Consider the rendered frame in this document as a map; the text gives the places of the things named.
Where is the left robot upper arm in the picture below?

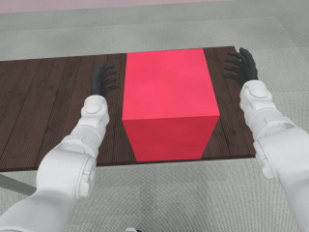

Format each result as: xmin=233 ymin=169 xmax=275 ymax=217
xmin=0 ymin=148 xmax=97 ymax=232

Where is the table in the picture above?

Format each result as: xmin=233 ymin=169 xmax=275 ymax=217
xmin=0 ymin=45 xmax=256 ymax=196

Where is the robot left forearm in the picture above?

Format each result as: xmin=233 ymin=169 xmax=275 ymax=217
xmin=36 ymin=95 xmax=110 ymax=188

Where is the robot right forearm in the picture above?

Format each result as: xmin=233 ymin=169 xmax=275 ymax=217
xmin=239 ymin=79 xmax=309 ymax=141

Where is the right robot upper arm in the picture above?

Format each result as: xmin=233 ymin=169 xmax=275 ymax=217
xmin=253 ymin=127 xmax=309 ymax=232

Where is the left robot hand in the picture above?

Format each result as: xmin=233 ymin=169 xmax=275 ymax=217
xmin=90 ymin=62 xmax=118 ymax=98

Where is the right robot hand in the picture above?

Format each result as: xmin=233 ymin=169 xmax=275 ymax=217
xmin=223 ymin=47 xmax=259 ymax=90

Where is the carton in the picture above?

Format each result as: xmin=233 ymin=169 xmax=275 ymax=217
xmin=122 ymin=48 xmax=220 ymax=161

